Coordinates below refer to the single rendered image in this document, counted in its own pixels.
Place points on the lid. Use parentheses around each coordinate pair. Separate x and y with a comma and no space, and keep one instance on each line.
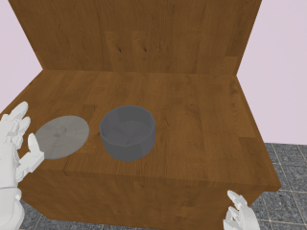
(77,132)

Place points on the robot right hand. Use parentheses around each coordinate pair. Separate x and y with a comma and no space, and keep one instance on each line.
(245,218)

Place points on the left robot forearm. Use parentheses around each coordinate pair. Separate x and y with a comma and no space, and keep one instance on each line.
(11,211)

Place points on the table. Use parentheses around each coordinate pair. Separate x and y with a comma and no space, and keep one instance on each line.
(178,59)

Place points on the robot left hand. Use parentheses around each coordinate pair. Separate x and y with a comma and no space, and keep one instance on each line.
(12,129)

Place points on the pot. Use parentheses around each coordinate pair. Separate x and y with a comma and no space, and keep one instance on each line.
(128,132)

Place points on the knob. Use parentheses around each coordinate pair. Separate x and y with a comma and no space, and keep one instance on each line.
(59,131)

